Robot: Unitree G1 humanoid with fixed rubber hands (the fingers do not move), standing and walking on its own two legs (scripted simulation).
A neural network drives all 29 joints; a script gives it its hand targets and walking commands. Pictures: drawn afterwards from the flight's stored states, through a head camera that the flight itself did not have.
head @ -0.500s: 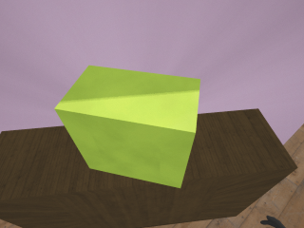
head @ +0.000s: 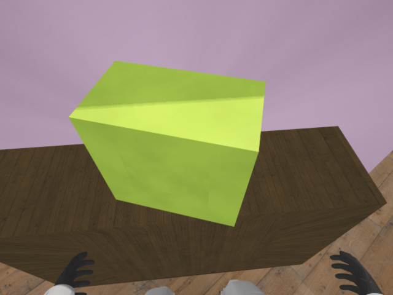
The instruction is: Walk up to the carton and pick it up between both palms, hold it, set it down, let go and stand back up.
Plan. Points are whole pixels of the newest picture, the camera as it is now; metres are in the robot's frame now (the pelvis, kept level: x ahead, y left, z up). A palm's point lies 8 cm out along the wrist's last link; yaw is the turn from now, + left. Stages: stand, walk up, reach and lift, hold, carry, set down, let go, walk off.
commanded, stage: reach and lift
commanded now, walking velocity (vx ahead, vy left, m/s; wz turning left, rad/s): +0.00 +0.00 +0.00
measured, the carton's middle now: (179, 149) +0.41 +0.05 +0.05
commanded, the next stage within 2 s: none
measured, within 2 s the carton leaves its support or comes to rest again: neither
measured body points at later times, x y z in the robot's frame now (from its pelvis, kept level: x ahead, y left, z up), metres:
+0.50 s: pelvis +0.01 +0.00 +0.03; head -0.01 +0.01 +0.47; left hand +0.20 +0.28 -0.03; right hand +0.14 -0.26 -0.04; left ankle +0.03 +0.12 -0.70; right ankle +0.06 -0.11 -0.70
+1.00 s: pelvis +0.03 +0.00 +0.03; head +0.04 +0.02 +0.48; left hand +0.25 +0.29 +0.01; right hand +0.17 -0.21 -0.01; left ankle +0.03 +0.12 -0.70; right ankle +0.06 -0.11 -0.70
